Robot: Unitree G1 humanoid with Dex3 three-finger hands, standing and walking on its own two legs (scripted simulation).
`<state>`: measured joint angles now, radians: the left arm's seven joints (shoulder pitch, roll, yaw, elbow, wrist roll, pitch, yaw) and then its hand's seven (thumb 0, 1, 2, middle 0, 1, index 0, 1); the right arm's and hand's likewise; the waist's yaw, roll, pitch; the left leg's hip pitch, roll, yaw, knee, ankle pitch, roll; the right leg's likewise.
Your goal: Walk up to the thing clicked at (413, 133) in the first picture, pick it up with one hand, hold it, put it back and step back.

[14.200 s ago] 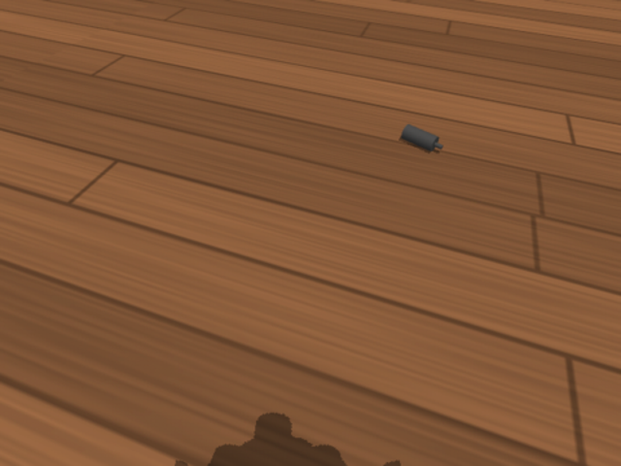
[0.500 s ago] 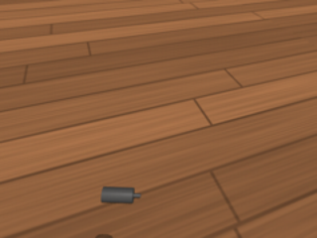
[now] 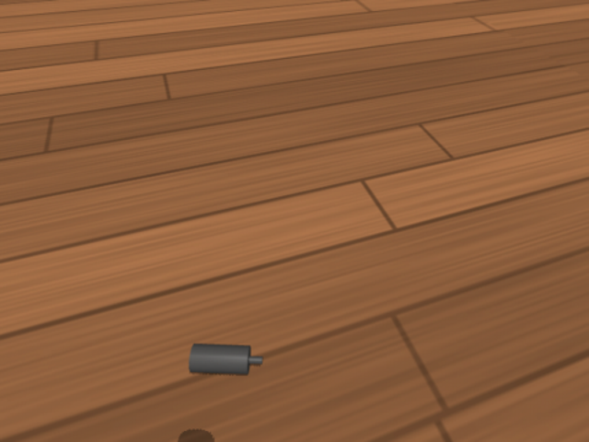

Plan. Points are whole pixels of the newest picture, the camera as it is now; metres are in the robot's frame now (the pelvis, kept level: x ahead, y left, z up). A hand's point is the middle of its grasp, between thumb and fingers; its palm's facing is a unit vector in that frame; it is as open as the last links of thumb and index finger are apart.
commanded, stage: stand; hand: left
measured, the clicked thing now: (227, 358) +0.50 +0.20 -0.74
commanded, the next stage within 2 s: walk up in 0.54 s
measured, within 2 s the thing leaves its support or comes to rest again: neither
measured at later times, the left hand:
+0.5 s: hand out of the picture +0.06 +0.25 -0.16, palm faces -0.04 -0.94 -0.35, open 7.4 cm
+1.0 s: hand out of the picture +0.07 +0.24 -0.15, palm faces -0.03 -0.92 -0.40, open 7.4 cm
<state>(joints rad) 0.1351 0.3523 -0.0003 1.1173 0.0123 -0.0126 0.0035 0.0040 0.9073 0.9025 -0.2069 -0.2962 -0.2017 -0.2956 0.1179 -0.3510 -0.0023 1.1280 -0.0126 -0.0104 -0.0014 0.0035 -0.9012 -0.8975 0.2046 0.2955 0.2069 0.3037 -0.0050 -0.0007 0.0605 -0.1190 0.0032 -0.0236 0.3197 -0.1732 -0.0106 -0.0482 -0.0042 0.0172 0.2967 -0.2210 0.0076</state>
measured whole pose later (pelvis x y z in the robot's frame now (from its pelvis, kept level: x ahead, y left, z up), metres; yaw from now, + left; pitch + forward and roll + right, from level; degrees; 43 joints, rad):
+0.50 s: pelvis +0.00 +0.00 +0.00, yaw +0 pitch -2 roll +0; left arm 0.14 0.35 0.00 1.12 0.01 -0.01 0.00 0.00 0.91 0.90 -0.21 -0.30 -0.20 -0.30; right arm 0.12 -0.35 0.00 1.12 -0.01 -0.01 0.00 0.00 -0.90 -0.90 0.20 0.30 0.21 0.30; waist -0.01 0.00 0.06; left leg -0.12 0.01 -0.02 0.32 -0.17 -0.01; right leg -0.05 0.00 0.02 0.29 -0.21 0.01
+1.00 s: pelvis +0.05 -0.02 -0.01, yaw -2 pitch -3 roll +0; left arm 0.30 0.35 0.04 0.97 0.02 -0.03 0.00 0.00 0.91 0.90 -0.21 -0.30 -0.20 -0.30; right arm 0.20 -0.40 -0.06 0.95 -0.02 0.01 0.01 0.01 -0.90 -0.90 0.20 0.30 0.20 0.30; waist 0.02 0.04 0.15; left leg -0.38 -0.01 -0.05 0.80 -0.40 0.01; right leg -0.02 0.03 0.00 0.39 -0.31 -0.04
